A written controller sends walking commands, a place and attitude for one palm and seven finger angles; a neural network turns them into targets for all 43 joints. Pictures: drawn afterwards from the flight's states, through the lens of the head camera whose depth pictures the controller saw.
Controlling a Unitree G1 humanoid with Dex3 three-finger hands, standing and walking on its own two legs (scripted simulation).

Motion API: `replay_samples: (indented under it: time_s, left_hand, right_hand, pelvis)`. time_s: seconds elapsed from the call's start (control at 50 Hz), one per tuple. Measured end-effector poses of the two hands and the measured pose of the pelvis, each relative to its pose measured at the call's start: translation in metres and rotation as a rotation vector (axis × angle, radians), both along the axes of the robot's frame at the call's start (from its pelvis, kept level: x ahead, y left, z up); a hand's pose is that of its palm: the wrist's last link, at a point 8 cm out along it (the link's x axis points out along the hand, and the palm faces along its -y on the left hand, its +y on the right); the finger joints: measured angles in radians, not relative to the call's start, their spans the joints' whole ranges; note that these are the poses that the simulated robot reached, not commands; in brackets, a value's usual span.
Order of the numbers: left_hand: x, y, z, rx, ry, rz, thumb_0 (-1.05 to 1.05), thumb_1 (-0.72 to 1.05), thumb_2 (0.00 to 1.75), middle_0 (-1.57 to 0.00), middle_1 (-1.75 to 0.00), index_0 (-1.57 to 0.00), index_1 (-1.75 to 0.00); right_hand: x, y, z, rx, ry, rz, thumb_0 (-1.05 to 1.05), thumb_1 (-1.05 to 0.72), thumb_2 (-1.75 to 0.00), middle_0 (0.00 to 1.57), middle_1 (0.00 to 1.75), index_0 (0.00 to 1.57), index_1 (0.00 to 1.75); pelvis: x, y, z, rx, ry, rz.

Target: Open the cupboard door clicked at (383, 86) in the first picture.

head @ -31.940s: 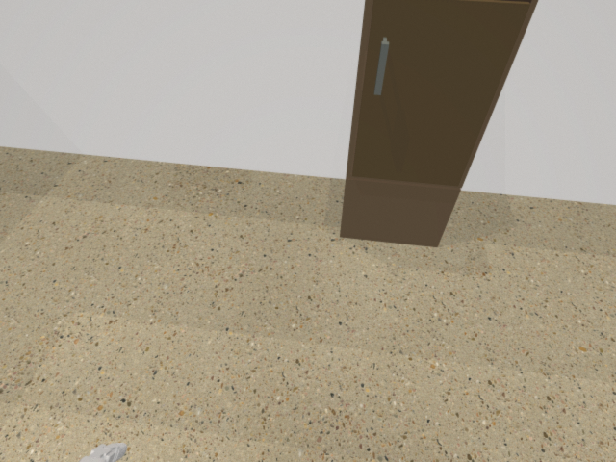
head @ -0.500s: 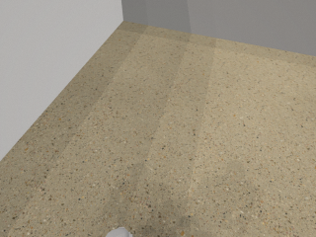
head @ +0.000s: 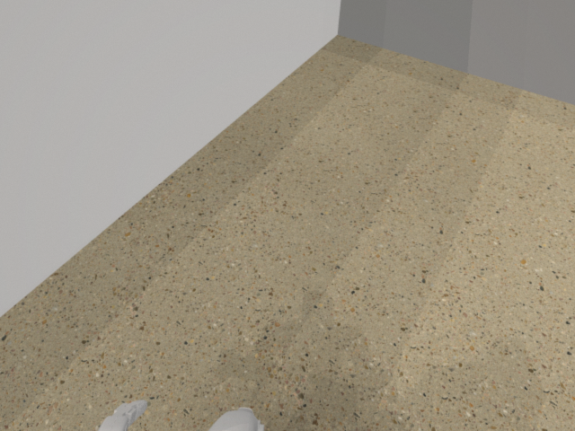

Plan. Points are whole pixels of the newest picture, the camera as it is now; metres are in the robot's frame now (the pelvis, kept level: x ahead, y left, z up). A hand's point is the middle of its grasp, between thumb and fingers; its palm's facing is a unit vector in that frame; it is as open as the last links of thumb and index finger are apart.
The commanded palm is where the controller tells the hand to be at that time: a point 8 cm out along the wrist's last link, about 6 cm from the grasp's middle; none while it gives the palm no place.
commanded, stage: turn to face it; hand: left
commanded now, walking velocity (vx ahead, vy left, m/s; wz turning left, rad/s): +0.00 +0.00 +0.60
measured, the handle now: out of the picture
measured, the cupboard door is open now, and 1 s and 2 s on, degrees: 47 47 47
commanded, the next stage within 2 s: none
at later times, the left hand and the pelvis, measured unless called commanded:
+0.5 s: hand out of the picture +0.06 +0.20 -0.15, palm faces +0.34 -0.89 -0.30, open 7.4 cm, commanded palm none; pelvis +0.04 -0.05 -0.01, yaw +19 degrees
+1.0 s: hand out of the picture -0.01 +0.16 -0.15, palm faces +0.62 -0.74 -0.27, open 7.4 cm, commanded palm none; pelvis +0.05 -0.07 +0.01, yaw +38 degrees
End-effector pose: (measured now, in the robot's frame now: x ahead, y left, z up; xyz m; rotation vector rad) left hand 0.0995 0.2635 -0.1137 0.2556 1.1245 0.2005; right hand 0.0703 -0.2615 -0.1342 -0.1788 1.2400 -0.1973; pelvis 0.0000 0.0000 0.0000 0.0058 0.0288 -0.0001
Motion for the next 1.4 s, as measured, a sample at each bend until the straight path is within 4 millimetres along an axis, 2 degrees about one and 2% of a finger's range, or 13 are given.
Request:
replay_samples:
  time_s: [0.12, 0.28, 0.4, 0.5, 0.56, 0.66, 0.8, 0.86, 1.04, 1.1, 1.18, 1.28, 1.4]
  left_hand:
    - [-0.030, -0.014, 0.001, -0.028, 0.067, 0.087, 0.01, 0.90, 0.90, -0.20, -0.30, -0.20, -0.30]
    - [-0.070, -0.009, -0.031, -0.083, 0.145, 0.212, 0.01, 0.90, 0.90, -0.20, -0.30, -0.21, -0.30]
    - [-0.065, -0.012, -0.015, -0.058, 0.088, 0.293, 0.01, 0.90, 0.90, -0.20, -0.30, -0.20, -0.30]
    - [-0.062, -0.024, -0.003, 0.001, -0.002, 0.331, 0.01, 0.90, 0.90, -0.20, -0.30, -0.20, -0.30]
    - [-0.073, -0.037, 0.002, 0.011, 0.005, 0.371, 0.01, 0.90, 0.90, -0.20, -0.30, -0.20, -0.30]
    - [-0.092, -0.058, 0.004, -0.030, 0.038, 0.437, 0.01, 0.90, 0.90, -0.20, -0.30, -0.20, -0.30]
    - [-0.129, -0.067, -0.024, -0.107, 0.049, 0.554, 0.01, 0.90, 0.90, -0.20, -0.30, -0.21, -0.30]
    - [-0.142, -0.066, -0.028, -0.107, 0.080, 0.603, 0.01, 0.90, 0.90, -0.20, -0.30, -0.21, -0.30]
    - [-0.146, -0.074, 0.000, -0.027, 0.025, 0.700, 0.01, 0.90, 0.90, -0.20, -0.30, -0.20, -0.30]
    - [-0.151, -0.086, 0.002, 0.018, 0.013, 0.723, 0.01, 0.90, 0.90, -0.20, -0.30, -0.20, -0.30]
    - [-0.162, -0.111, 0.008, -0.005, 0.047, 0.778, 0.01, 0.90, 0.90, -0.20, -0.30, -0.20, -0.30]
    - [-0.172, -0.139, 0.002, -0.072, 0.060, 0.841, 0.01, 0.90, 0.90, -0.20, -0.30, -0.20, -0.30]
    - [-0.202, -0.157, -0.027, -0.152, 0.055, 0.948, 0.01, 0.90, 0.90, -0.20, -0.30, -0.21, -0.30]
  right_hand:
    - [0.041, -0.013, 0.016, -0.017, 0.003, 0.087, 0.00, -0.91, -0.90, 0.20, 0.30, 0.20, 0.30]
    - [0.108, 0.009, 0.016, -0.055, -0.091, 0.264, 0.00, -0.91, -0.90, 0.20, 0.30, 0.20, 0.30]
    - [0.117, 0.011, 0.015, -0.039, -0.054, 0.345, 0.00, -0.90, -0.90, 0.20, 0.30, 0.21, 0.30]
    - [0.132, -0.001, -0.003, 0.004, -0.032, 0.378, 0.00, -0.90, -0.90, 0.21, 0.30, 0.21, 0.30]
    - [0.147, -0.004, -0.004, 0.015, -0.028, 0.407, 0.00, -0.90, -0.90, 0.20, 0.30, 0.21, 0.30]
    - [0.168, 0.005, 0.013, 0.022, -0.038, 0.461, 0.00, -0.91, -0.90, 0.20, 0.30, 0.20, 0.30]
    - [0.197, 0.041, 0.017, -0.004, -0.103, 0.604, 0.00, -0.91, -0.90, 0.20, 0.30, 0.20, 0.30]
    - [0.198, 0.049, 0.019, -0.014, -0.103, 0.655, 0.00, -0.91, -0.90, 0.20, 0.30, 0.20, 0.30]
    - [0.201, 0.037, 0.007, 0.002, -0.018, 0.730, 0.00, -0.90, -0.90, 0.21, 0.30, 0.21, 0.30]
    - [0.215, 0.030, -0.006, 0.016, 0.000, 0.742, 0.00, -0.90, -0.90, 0.21, 0.30, 0.21, 0.30]
    - [0.231, 0.033, 0.000, 0.012, 0.015, 0.785, 0.00, -0.90, -0.90, 0.20, 0.30, 0.21, 0.30]
    - [0.246, 0.053, 0.016, 0.003, 0.005, 0.852, 0.00, -0.91, -0.90, 0.20, 0.30, 0.20, 0.30]
    - [0.260, 0.103, 0.019, -0.006, -0.075, 0.983, 0.00, -0.91, -0.90, 0.20, 0.30, 0.20, 0.30]
  pelvis:
    - [0.016, -0.009, 0.011, 0.030, 0.000, 0.089]
    - [0.024, -0.005, -0.006, 0.017, -0.012, 0.194]
    - [0.027, -0.023, 0.002, -0.006, -0.019, 0.274]
    - [0.037, -0.047, -0.006, 0.015, -0.013, 0.332]
    - [0.038, -0.053, -0.003, 0.014, -0.030, 0.382]
    - [0.044, -0.057, 0.009, 0.036, -0.021, 0.446]
    - [0.040, -0.047, -0.004, 0.014, -0.013, 0.548]
    - [0.039, -0.052, -0.003, 0.018, -0.019, 0.578]
    - [0.052, -0.076, 0.004, 0.000, -0.021, 0.683]
    - [0.059, -0.087, -0.004, 0.017, -0.011, 0.715]
    - [0.062, -0.091, 0.005, 0.019, -0.018, 0.778]
    - [0.066, -0.091, 0.013, 0.036, -0.004, 0.841]
    - [0.057, -0.080, -0.001, 0.009, -0.011, 0.926]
